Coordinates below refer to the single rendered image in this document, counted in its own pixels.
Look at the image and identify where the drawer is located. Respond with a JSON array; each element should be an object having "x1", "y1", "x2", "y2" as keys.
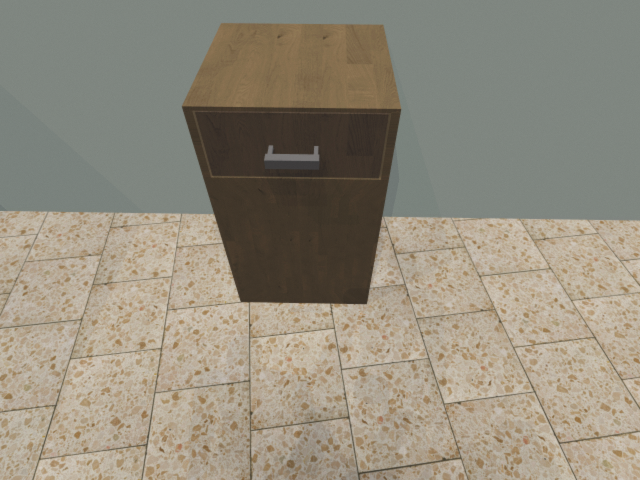
[{"x1": 195, "y1": 111, "x2": 389, "y2": 178}]

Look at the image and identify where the handle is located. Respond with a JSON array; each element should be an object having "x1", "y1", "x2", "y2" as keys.
[{"x1": 264, "y1": 145, "x2": 319, "y2": 170}]

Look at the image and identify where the cabinet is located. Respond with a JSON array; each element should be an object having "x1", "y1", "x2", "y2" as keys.
[{"x1": 182, "y1": 23, "x2": 401, "y2": 304}]

